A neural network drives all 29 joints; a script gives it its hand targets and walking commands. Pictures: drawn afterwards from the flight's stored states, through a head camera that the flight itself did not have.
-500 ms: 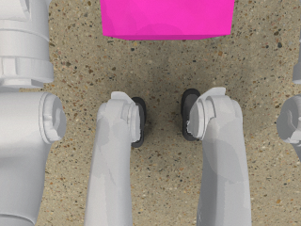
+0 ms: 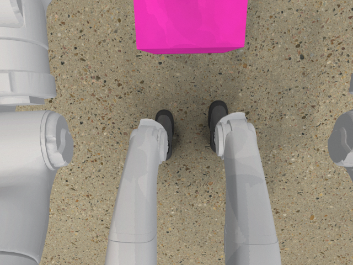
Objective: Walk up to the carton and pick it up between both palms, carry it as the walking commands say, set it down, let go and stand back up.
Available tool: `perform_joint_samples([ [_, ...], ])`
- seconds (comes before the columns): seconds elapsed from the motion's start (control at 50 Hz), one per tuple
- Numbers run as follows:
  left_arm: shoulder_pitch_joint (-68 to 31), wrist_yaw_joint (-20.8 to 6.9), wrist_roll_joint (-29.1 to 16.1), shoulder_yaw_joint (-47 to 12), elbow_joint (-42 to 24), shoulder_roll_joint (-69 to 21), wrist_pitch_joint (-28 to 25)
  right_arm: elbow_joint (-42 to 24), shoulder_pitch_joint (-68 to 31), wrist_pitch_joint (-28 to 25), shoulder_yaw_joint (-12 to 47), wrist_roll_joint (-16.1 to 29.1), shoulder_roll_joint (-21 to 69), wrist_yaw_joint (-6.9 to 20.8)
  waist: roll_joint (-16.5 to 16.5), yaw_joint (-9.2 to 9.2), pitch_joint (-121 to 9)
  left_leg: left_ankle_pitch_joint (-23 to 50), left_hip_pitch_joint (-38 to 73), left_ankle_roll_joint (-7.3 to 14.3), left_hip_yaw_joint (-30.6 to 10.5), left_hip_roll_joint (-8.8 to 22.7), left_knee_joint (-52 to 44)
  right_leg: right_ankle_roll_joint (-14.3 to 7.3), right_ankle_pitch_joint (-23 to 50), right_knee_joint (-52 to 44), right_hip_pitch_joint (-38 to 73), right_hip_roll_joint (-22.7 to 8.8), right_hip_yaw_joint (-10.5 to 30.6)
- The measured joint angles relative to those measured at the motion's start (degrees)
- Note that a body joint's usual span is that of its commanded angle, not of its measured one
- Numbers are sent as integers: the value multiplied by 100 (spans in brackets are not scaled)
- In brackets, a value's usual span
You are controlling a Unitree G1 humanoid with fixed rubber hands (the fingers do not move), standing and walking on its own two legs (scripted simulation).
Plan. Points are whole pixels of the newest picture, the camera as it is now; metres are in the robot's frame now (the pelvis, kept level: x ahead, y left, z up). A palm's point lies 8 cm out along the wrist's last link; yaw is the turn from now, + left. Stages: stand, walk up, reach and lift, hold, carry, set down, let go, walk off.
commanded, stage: set down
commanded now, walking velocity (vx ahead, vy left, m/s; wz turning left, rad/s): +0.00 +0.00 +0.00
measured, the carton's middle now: (189, 7) +0.56 -0.02 -0.45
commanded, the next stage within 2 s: let go in 0.18 s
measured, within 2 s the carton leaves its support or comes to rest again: neither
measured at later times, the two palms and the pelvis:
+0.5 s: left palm (18, 3) +0.50 +0.19 -0.07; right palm out of the picture +0.47 -0.25 -0.07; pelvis +0.03 +0.00 +0.07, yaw -2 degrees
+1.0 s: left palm out of the picture +0.35 +0.19 +0.07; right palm out of the picture +0.30 -0.26 +0.06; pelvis +0.09 +0.00 +0.14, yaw -4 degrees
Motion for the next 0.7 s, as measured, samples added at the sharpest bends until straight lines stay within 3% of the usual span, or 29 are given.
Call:
perform_joint_samples([
  [0.24, 212, -311, 11, 306, 504, -234, -564, 953, 306, -383, 2, 0, 230, 162, -73, 0, -717, 324, 486, -3, -4, -2, -1108, 19, 299, -1049, 456, 3, 51],
  [0.34, 1027, -297, 198, 354, 481, -387, -768, 421, 1108, -553, 2, -128, 554, 180, -76, 0, -697, 295, 923, -4, -4, -5, -1345, 26, 258, -1254, 876, 3, 65],
  [0.46, 2359, -223, 217, 151, -649, -426, -615, -914, 2414, -495, 22, -191, 600, 186, -64, -1, 66, 249, 1932, -4, -7, -8, -1622, 27, 197, -1502, 1869, 4, 78],
  [0.58, 4212, -279, 236, -144, -1932, -725, -610, -2334, 4440, -459, 270, -191, 664, 183, -56, -1, -12, 268, 2709, -4, -7, -6, -1977, 27, 193, -1811, 2620, 9, 96],
  [0.64, 5153, -384, 274, -153, -1966, -915, -749, -2408, 5435, -502, 317, -191, 858, 241, -60, 0, -647, 300, 2903, -4, -8, 5, -2210, 27, 216, -2016, 2795, 22, 106],
  [0.7, 5871, -523, 349, -201, -1855, -1060, -948, -1965, 6057, -695, 320, -191, 1003, 367, -17, 1, -1627, 368, 2949, -4, -14, 6, -2481, 27, 268, -2257, 2827, 22, 112],
])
